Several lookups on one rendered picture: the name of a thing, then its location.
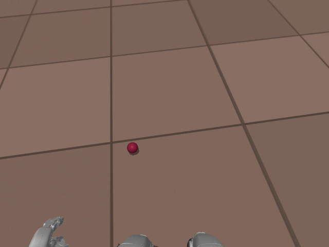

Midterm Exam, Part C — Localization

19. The left robot hand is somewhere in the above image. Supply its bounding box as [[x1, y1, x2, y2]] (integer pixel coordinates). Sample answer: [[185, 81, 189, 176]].
[[29, 217, 68, 247]]

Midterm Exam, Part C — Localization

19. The ball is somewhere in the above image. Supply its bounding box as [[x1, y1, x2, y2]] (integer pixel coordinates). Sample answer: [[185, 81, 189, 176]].
[[127, 143, 138, 153]]

